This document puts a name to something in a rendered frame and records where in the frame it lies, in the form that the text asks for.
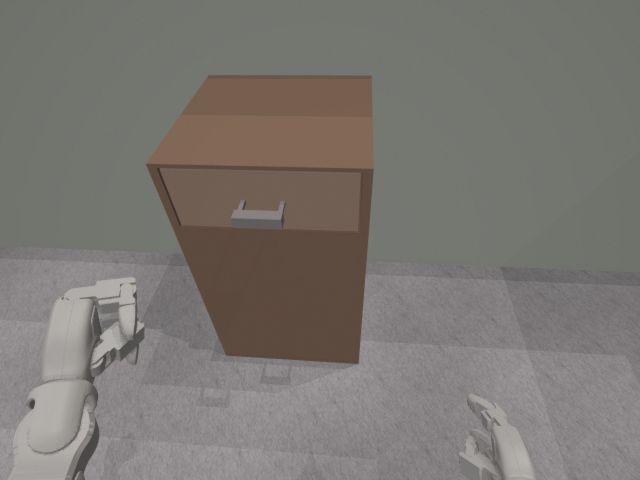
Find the cabinet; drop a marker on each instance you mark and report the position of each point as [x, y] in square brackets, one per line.
[277, 293]

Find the handle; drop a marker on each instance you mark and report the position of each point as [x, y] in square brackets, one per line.
[258, 219]

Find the robot right hand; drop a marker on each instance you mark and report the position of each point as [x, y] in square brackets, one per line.
[503, 455]

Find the drawer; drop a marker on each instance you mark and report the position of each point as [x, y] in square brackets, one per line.
[314, 200]

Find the robot left hand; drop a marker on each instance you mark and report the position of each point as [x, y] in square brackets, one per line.
[75, 327]

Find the left robot forearm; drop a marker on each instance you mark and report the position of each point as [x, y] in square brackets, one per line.
[57, 438]

